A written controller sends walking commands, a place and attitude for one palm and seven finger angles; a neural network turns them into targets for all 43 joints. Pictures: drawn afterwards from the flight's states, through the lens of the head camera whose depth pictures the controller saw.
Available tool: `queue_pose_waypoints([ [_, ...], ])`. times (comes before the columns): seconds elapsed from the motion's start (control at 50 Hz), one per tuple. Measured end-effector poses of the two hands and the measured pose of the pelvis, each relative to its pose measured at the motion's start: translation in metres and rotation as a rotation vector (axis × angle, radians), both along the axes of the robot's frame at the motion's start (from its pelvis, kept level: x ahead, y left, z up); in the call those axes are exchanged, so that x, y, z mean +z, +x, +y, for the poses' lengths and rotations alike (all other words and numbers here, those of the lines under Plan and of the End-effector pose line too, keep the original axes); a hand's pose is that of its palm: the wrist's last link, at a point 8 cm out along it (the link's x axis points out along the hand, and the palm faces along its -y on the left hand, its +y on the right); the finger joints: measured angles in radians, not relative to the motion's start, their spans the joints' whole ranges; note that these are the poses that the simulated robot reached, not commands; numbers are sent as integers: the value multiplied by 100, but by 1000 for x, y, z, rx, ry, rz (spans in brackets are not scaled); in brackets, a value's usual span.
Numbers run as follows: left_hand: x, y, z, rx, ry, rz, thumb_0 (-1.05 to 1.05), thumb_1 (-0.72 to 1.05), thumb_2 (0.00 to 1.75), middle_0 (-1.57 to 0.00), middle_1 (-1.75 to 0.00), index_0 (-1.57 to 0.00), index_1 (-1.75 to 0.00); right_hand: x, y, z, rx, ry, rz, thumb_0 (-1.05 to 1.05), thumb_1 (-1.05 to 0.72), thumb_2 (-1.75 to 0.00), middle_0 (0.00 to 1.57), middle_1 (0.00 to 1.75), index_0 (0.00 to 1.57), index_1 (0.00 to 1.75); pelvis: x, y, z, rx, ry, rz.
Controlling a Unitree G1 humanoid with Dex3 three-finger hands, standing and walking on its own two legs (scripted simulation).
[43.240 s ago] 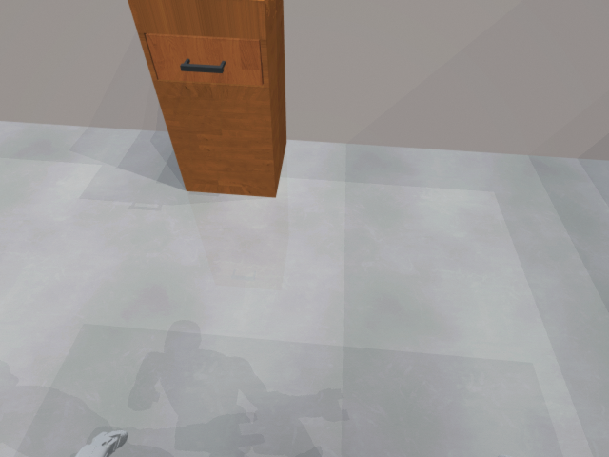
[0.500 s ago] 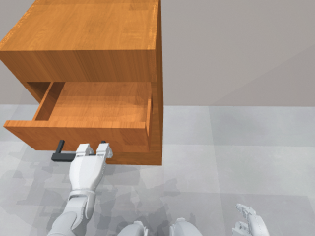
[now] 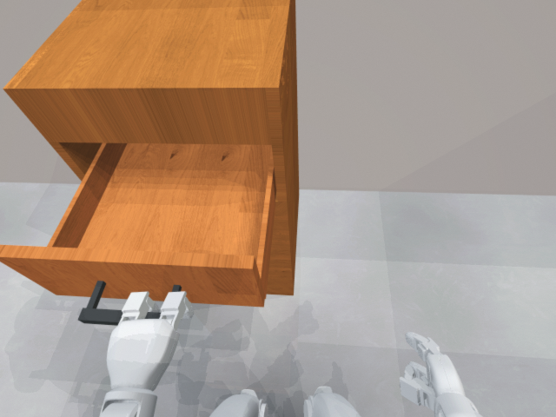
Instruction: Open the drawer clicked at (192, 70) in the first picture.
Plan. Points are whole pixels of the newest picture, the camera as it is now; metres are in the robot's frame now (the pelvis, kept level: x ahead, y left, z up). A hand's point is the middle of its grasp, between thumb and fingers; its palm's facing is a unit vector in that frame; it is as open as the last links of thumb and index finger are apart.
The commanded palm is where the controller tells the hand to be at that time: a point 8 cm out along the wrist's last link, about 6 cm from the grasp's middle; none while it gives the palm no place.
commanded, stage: pull the drawer open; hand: left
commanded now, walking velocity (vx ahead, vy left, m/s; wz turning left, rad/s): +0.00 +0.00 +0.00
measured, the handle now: (132, 304) +0.28 +0.25 -0.03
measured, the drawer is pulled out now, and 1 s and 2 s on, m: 0.23 0.30 0.29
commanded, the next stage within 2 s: open the thumb to release the handle in 0.80 s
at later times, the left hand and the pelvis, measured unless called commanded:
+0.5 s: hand (150, 392) +0.17 +0.20 -0.05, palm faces -0.08 -0.09 -0.99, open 5.7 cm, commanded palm +0.12 +0.23 -0.01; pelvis -0.01 -0.01 -0.02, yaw -1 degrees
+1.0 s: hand (150, 399) +0.16 +0.20 -0.05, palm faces -0.07 -0.10 -0.99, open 5.6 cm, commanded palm +0.12 +0.21 -0.01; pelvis -0.01 -0.01 -0.03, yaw -1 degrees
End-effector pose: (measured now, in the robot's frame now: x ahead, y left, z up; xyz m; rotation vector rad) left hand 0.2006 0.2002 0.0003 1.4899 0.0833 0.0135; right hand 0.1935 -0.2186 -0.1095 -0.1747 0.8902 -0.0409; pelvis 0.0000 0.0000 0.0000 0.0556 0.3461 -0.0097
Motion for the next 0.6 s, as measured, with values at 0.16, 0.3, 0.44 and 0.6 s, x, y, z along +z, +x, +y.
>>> queue_pose_waypoints([
  [0.16, 1, -16, 0, 3, -4, 9, 3, 75, 79, -30, -131, -39, -132, -4, -2, -3, 16, -1, -8, 1, -91, -89, 20, 30, 20, 30, -4, -4, -6, 2, 6, 0],
  [0.3, 1, -30, 0, 6, -6, 19, 3, 75, 78, -30, -131, -39, -131, -12, -6, -9, 22, -3, -5, 1, -91, -89, 20, 30, 20, 30, -9, -7, -9, 3, 11, 5],
  [0.44, 3, -45, 1, 3, -14, 36, 3, 75, 77, -29, -130, -39, -131, -18, -7, -12, 19, 0, -9, 1, -91, -89, 20, 30, 20, 30, -14, -9, -12, -17, 17, 13],
  [0.6, 3, -58, 2, -9, -15, 46, 2, 74, 78, -30, -131, -38, -131, -28, -4, -12, 21, 3, -15, 1, -91, -89, 19, 30, 20, 30, -21, -11, -14, -28, 20, 26],
])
